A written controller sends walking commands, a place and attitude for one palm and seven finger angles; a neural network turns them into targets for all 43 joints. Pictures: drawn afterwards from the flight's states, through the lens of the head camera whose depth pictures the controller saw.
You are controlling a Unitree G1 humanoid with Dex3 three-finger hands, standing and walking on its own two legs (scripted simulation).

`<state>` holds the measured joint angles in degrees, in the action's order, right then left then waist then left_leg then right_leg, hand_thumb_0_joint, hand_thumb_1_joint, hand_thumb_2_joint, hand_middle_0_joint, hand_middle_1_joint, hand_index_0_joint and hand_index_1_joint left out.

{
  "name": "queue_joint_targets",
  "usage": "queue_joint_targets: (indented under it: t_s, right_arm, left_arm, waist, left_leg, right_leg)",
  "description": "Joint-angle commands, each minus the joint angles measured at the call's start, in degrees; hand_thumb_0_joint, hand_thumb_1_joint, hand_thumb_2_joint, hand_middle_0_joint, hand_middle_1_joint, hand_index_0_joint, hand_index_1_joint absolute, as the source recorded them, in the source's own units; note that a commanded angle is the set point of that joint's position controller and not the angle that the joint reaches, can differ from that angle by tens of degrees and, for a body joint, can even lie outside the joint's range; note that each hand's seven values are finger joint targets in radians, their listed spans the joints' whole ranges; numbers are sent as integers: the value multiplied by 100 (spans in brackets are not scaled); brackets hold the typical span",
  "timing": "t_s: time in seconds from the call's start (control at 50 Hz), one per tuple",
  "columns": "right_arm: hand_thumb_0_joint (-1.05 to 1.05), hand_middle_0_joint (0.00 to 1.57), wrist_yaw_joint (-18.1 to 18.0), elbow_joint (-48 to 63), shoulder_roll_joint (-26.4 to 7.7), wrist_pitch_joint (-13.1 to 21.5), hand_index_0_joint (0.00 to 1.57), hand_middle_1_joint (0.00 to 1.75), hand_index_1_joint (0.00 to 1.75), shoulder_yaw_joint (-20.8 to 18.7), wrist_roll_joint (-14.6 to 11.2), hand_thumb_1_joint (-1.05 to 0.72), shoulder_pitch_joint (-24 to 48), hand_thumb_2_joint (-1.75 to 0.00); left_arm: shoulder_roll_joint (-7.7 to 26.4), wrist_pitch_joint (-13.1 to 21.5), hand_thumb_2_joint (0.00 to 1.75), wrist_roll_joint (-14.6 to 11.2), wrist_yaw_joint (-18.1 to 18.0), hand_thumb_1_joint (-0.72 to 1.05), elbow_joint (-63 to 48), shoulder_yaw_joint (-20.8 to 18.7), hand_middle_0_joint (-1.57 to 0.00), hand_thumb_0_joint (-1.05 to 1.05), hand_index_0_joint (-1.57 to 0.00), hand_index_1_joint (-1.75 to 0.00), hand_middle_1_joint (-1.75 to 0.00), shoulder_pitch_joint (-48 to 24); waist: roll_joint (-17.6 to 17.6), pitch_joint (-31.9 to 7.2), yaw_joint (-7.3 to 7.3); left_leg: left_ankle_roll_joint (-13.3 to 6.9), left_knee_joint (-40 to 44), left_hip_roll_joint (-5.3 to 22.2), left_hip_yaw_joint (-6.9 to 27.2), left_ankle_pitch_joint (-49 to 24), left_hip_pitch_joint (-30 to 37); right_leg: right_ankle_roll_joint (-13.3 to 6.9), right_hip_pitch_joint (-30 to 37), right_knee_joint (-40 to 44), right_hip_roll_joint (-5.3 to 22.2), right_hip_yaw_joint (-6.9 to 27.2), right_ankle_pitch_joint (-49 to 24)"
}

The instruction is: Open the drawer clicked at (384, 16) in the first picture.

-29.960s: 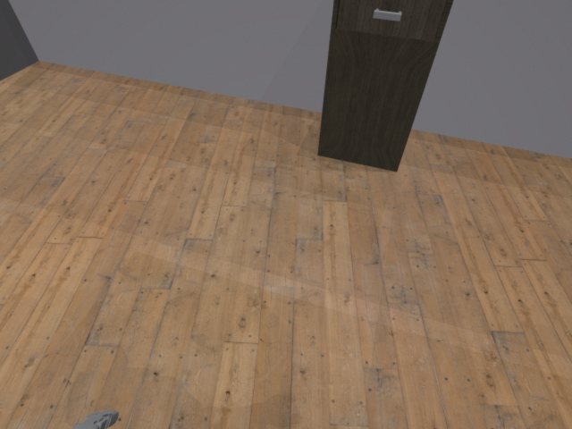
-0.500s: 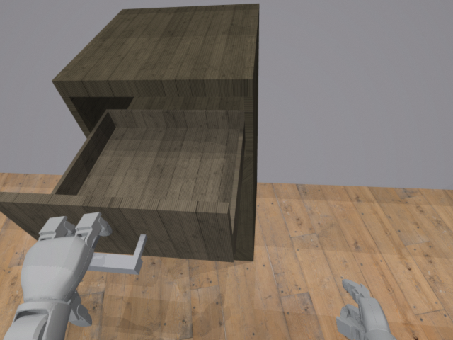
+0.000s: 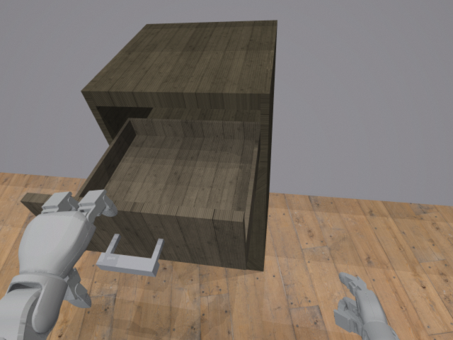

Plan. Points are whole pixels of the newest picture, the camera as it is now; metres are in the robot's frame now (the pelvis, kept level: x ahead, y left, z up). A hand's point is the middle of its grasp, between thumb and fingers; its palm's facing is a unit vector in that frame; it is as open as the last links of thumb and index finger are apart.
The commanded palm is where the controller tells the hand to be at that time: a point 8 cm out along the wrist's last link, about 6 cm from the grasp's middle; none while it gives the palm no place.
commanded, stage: lift the hand off the handle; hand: left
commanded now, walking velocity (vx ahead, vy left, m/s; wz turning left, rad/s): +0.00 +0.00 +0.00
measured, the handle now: (133, 253) +0.24 +0.23 +0.02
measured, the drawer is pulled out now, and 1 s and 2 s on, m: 0.30 0.30 0.30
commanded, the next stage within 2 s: draw the hand back to the body in 0.52 s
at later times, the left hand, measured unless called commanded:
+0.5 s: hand (63, 216) +0.21 +0.27 +0.17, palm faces +0.14 -0.04 -0.99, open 13.8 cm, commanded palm +0.17 +0.27 +0.22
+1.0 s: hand (54, 230) +0.20 +0.28 +0.16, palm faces +0.12 -0.04 -0.99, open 13.8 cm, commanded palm +0.16 +0.27 +0.21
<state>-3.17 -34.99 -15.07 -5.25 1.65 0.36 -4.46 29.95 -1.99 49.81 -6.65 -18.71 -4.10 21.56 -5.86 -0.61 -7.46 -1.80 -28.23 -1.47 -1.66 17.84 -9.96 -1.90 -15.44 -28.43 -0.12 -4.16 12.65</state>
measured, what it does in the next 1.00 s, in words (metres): stands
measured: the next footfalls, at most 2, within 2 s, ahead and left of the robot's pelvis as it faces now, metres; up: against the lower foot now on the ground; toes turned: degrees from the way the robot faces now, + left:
none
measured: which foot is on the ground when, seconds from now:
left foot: down 0.00-1.00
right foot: down 0.00-1.00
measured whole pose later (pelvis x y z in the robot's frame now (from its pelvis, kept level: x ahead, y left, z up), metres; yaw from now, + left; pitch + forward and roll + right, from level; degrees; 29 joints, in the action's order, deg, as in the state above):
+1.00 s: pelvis -0.01 +0.01 +0.00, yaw +1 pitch -2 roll +0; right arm -0.9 -33.1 -15.9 -4.0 2.6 -1.6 -5.6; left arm 36.6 -2.0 41.8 2.6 -25.9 -11.3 19.7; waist -6.4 0.3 -6.7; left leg -2.2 -25.7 -2.1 -0.8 15.8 -8.2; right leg -1.5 -12.9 -25.1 0.5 -5.0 10.6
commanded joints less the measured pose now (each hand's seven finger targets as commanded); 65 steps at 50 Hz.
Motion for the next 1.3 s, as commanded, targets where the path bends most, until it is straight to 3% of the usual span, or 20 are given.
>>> queue_joint_targets:
  t_s: [0.0, 0.02, 0.1, 0.12, 0.14, 0.3, 0.32, 0.42, 0.48, 0.54, 0.6, 0.7, 0.78, 0.82, 1.0, 1.2, 1.22, 1.24, 1.26, 1.28]
  right_arm:
    - [0, 20, -31, 960, -526, 233, 20, 30, 30, -181, -17, -90, 899, -90]
    - [0, 20, -31, 1019, -560, 243, 20, 30, 30, -156, -80, -90, 1069, -90]
    - [0, 20, -9, 981, -553, 163, 20, 30, 30, -150, -93, -90, 978, -90]
    - [0, 20, -2, 1053, -587, 188, 20, 30, 30, -125, -171, -90, 1186, -90]
    - [0, 20, 16, 1052, -534, 188, 20, 30, 30, -88, -109, -90, 1023, -90]
    - [0, 20, 15, 1018, -590, 220, 20, 30, 30, -85, -138, -90, 997, -90]
    - [0, 20, 38, 1100, -624, 277, 20, 30, 30, -69, -204, -90, 1171, -90]
    - [0, 20, 115, 1124, -597, 363, 20, 30, 30, -81, -222, -90, 1149, -90]
    - [0, 20, 174, 1058, -635, 299, 20, 30, 30, -113, -201, -90, 946, -90]
    - [0, 20, 226, 1128, -653, 294, 20, 30, 30, -80, -207, -90, 955, -90]
    - [0, 20, 186, 1173, -671, 313, 20, 30, 30, -116, -192, -90, 896, -90]
    - [0, 20, 130, 1220, -668, 439, 20, 30, 30, -126, -164, -90, 773, -90]
    - [0, 20, 145, 1131, -634, 458, 20, 30, 30, -145, -149, -90, 724, -90]
    - [0, 20, 171, 1181, -649, 484, 20, 30, 30, -133, -229, -90, 926, -90]
    - [0, 20, 175, 1285, -651, 391, 20, 30, 30, -150, -213, -90, 803, -90]
    - [0, 20, 180, 1406, -636, 394, 20, 30, 30, -153, -211, -90, 637, -90]
    - [0, 20, 64, 1522, -116, 921, 20, 30, 30, -147, -259, -90, 349, -90]
    - [0, 20, -47, 1107, -268, 1137, 20, 30, 30, -123, -161, -90, 60, -90]
    - [0, 20, -81, 1111, -290, 1181, 20, 30, 30, -135, -176, -90, 139, -90]
    - [0, 20, -149, 1133, -294, 1218, 20, 30, 30, -174, -208, -90, 144, -90]
  left_arm:
    - [1295, -49, 30, 5, -81, -50, -1299, -958, -30, 0, -30, -120, -120, -987]
    - [1446, -111, 30, -68, -40, -50, -1286, -1177, -30, 0, -30, -120, -120, -801]
    - [1483, -238, 30, -133, 222, -50, -1245, -1090, -30, 0, -30, -120, -120, -1102]
    - [1566, -286, 30, -229, 282, -50, -1348, -1210, -30, 0, -30, -120, -120, -1048]
    - [1360, -284, 30, -220, 368, -50, -1480, -931, -30, 0, -30, -120, -120, -1235]
    - [1840, -217, 30, -357, 751, -50, -1360, -1253, -30, 0, -30, -120, -120, -1728]
    - [1940, -208, 30, -468, 758, -50, -1514, -1432, -30, 0, -30, -120, -120, -1647]
    - [1869, -169, 30, -678, 865, -50, -1594, -1490, -30, 0, -30, -120, -120, -1494]
    - [1765, -179, 30, -740, 1003, -50, -1316, -1406, -30, 0, -30, -120, -120, -1223]
    - [1903, -187, 30, -760, 1079, -50, -1482, -1547, -30, 0, -30, -120, -120, -1247]
    - [1999, -41, 30, -773, 1015, -50, -1512, -1655, -30, 0, -30, -120, -120, -1271]
    - [1951, 238, 30, -818, 768, -50, -1968, -1663, -30, 0, -30, -120, -120, -1142]
    - [1902, 242, 30, -725, 633, -50, -1786, -1678, -30, 0, -30, -120, -120, -1064]
    - [2038, 156, 30, -767, 598, -50, -1771, -1865, -30, 0, -30, -120, -120, -974]
    - [1826, 9, 30, -816, 816, -50, -1814, -1546, -30, 0, -30, -120, -120, -668]
    - [2044, 223, 30, -889, 563, -50, -2175, -2043, -30, 0, -30, -120, -120, -18]
    - [15, 702, 32, -4668, 366, -47, -2547, -1916, -30, 0, -30, -118, -118, -867]
    - [403, 811, 33, -4769, 154, -43, -1121, -2173, -29, 0, -29, -115, -115, 99]
    - [188, 881, 34, -4824, 140, -40, -1221, -1993, -29, 0, -29, -113, -113, 191]
    - [288, 998, 36, -5116, 84, -36, -1659, -2215, -29, 0, -29, -111, -111, 65]
  waist:
    - [320, -740, 72]
    - [212, -723, 29]
    - [311, -621, 67]
    - [55, -617, 58]
    - [54, -835, 70]
    - [198, -573, 83]
    - [-69, -706, 53]
    - [-81, -694, 56]
    - [373, -409, 87]
    - [249, -675, 57]
    - [389, -744, 55]
    - [64, -894, 83]
    - [181, -550, 111]
    - [-46, -555, 82]
    - [274, -734, 127]
    - [193, -638, 72]
    - [138, -369, 605]
    - [713, 58, 569]
    - [807, 154, 532]
    - [1078, -73, 484]
  left_leg:
    - [121, 584, 118, 241, -1520, -165]
    - [121, 592, 159, 279, -1514, -143]
    - [116, 748, 138, 260, -1537, -121]
    - [130, 761, 189, 293, -1503, -85]
    - [111, 771, 135, 275, -1611, 1]
    - [103, 943, 174, 324, -1493, -11]
    - [120, 921, 218, 389, -1517, 9]
    - [162, 884, 204, 385, -1761, 41]
    - [158, 949, 180, 323, -1623, -138]
    - [147, 888, 174, 307, -1540, -176]
    - [115, 825, 165, 298, -1398, -121]
    - [147, 687, 165, 330, -1526, 53]
    - [166, 715, 190, 368, -1372, -119]
    - [171, 684, 208, 379, -1265, -161]
    - [138, 685, 176, 315, -1436, -152]
    - [156, 529, 227, 310, -1457, -175]
    - [61, 608, 341, 359, -1075, 331]
    - [88, 728, 486, 432, -732, 121]
    - [92, 804, 478, 441, -629, 20]
    - [78, 808, 452, 429, -767, 117]
  right_leg:
    - [69, 972, 524, 97, 337, -849]
    - [44, 1072, 555, 68, 437, -884]
    - [75, 1123, 615, 95, 302, -832]
    - [51, 1174, 643, 62, 377, -804]
    - [61, 1271, 618, 128, 289, -844]
    - [68, 1237, 758, 100, 230, -653]
    - [37, 1339, 747, 56, 312, -705]
    - [36, 1311, 752, 62, 267, -899]
    - [68, 1218, 765, 104, 164, -830]
    - [54, 1344, 690, 147, 213, -777]
    - [88, 1221, 712, 151, 221, -632]
    - [88, 1036, 724, 168, 204, -682]
    - [53, 838, 754, 152, 175, -460]
    - [24, 903, 744, 125, 290, -426]
    - [89, 982, 652, 169, 170, -642]
    - [81, 808, 628, 196, 172, -648]
    - [-58, 851, 754, 114, 124, -512]
    - [-26, 758, 710, 107, 55, -176]
    - [-6, 765, 756, 110, 55, -118]
    - [36, 902, 836, 136, 23, -195]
